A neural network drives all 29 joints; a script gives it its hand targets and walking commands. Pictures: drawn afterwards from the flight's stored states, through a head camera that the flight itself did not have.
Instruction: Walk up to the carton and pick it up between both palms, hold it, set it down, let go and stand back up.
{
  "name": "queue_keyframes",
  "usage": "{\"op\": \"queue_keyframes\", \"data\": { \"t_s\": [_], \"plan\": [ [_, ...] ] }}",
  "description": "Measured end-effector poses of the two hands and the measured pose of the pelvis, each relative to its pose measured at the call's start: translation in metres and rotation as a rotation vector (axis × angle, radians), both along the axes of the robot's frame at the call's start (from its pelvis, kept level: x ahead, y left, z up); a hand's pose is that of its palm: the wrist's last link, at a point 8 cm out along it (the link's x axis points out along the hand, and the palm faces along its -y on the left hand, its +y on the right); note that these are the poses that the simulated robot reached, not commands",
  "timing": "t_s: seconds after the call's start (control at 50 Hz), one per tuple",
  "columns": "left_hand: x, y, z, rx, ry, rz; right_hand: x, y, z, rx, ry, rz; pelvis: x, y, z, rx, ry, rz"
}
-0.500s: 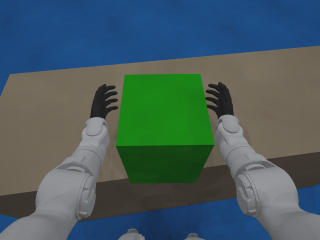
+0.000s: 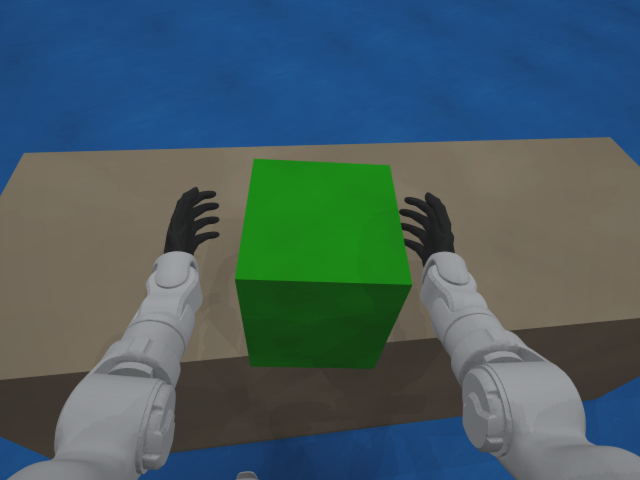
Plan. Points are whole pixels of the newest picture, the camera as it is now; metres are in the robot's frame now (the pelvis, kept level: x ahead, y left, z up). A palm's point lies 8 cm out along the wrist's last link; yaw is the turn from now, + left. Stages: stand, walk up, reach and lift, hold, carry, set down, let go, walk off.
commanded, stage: set down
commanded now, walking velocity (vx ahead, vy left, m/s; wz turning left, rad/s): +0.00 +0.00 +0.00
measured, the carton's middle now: (317, 269) +0.42 +0.01 -0.02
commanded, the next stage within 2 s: none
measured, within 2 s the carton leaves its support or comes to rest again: neither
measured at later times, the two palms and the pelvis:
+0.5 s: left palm (192, 271) +0.38 +0.18 +0.03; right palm (449, 271) +0.39 -0.17 +0.04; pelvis +0.00 -0.01 +0.01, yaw +2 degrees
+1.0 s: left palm (162, 353) +0.27 +0.20 +0.00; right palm (474, 350) +0.29 -0.19 +0.01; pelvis +0.04 -0.02 +0.04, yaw +1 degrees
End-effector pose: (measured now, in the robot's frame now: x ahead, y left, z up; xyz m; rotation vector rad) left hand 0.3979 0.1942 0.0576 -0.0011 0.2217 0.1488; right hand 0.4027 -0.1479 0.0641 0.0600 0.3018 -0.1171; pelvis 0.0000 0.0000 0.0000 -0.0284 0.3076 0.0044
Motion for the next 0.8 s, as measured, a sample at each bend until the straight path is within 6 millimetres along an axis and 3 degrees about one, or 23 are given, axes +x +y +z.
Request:
{"op": "queue_keyframes", "data": {
  "t_s": [0.2,0.5,0.6,0.8],
  "plan": [
    [-0.015,0.006,0.0,0.038,0.032,0.002,-0.007,-0.018,-0.004,-0.011,0.002,-0.005,-0.003,-0.002,0.002,0.016,-0.035,0.005],
    [-0.021,-0.012,-0.025,0.018,0.045,-0.063,-0.014,-0.025,-0.026,-0.036,-0.052,0.015,0.003,-0.013,0.006,0.039,-0.031,0.017],
    [-0.041,-0.011,-0.03,0.036,0.044,-0.089,-0.035,-0.026,-0.037,-0.053,-0.075,0.022,0.008,-0.016,0.016,0.044,-0.067,0.03],
    [-0.101,0.0,-0.051,0.056,0.1,-0.05,-0.097,-0.036,-0.063,-0.042,-0.003,0.031,0.022,-0.019,0.029,0.045,-0.137,0.014]
  ]
}}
